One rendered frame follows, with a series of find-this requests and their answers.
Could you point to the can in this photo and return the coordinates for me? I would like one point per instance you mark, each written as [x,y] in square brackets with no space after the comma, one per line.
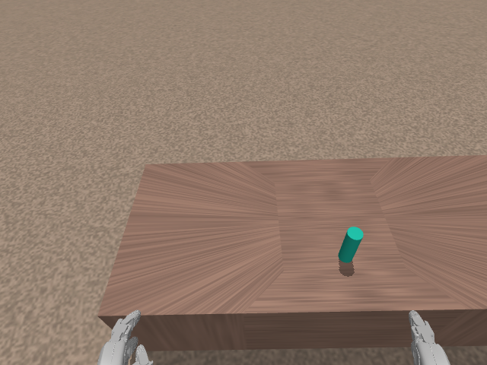
[350,244]

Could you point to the left robot hand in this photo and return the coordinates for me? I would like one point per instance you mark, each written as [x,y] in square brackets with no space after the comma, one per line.
[119,348]

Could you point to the right robot hand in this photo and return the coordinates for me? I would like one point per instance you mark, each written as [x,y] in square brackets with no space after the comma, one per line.
[424,350]

